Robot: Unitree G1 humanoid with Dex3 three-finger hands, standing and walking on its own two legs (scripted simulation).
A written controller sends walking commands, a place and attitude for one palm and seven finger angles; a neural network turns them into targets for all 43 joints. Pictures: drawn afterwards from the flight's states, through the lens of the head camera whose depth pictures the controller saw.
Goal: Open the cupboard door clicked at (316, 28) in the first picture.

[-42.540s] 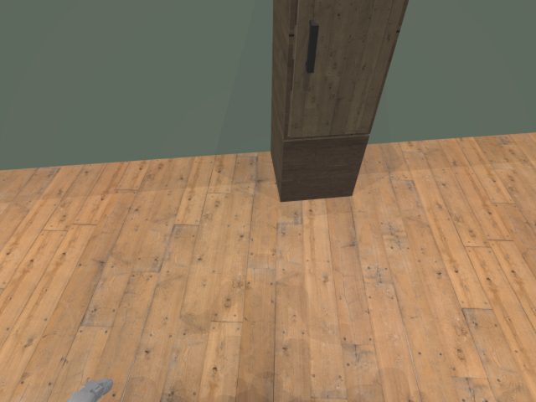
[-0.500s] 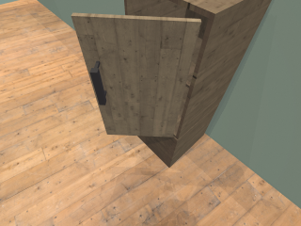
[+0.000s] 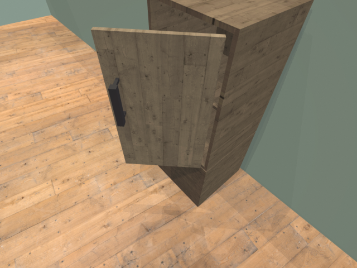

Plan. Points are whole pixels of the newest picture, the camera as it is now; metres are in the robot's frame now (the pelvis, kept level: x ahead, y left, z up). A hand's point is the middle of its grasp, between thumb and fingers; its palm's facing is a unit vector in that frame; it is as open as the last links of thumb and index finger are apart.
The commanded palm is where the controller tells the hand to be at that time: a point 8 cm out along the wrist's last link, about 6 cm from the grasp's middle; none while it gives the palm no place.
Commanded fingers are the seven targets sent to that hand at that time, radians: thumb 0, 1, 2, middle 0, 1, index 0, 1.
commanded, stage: come to a stop and stand still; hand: left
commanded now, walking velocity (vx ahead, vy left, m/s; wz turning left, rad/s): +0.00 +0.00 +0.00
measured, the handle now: (119, 102) +0.57 +0.23 +0.03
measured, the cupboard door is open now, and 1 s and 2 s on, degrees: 45 45 45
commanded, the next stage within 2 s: look again from close up in 0.08 s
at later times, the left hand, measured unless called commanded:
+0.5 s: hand out of the picture -0.01 +0.18 -0.17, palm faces +0.02 -0.98 -0.22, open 7.4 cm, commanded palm none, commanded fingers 0.00 0.90 0.90 -0.20 -0.30 -0.20 -0.30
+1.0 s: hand (101, 232) +0.20 +0.19 -0.03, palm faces +0.25 -0.95 -0.16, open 7.5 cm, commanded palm +0.12 +0.23 -0.06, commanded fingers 0.00 0.64 0.79 -0.22 -0.47 -0.22 -0.47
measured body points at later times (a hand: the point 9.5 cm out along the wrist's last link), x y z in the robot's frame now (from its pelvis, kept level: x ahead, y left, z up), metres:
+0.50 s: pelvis +0.00 +0.01 -0.01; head -0.01 -0.01 +0.44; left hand -0.01 +0.23 -0.15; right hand -0.01 -0.19 -0.18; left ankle +0.00 +0.11 -0.74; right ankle +0.03 -0.10 -0.74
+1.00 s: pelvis +0.01 +0.00 -0.01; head +0.01 -0.03 +0.44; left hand +0.18 +0.24 -0.02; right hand +0.11 -0.27 -0.13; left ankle +0.01 +0.11 -0.74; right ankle +0.03 -0.10 -0.74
